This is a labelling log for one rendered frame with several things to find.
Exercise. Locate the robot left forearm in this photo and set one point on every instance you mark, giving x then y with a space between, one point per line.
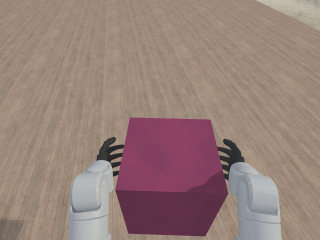
89 203

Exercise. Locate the robot left hand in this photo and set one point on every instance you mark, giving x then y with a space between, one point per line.
105 150

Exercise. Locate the robot right hand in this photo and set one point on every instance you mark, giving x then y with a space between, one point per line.
234 154

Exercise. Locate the carton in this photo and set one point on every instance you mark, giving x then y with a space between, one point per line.
170 180

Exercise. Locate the robot right forearm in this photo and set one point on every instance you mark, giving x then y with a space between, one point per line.
258 205

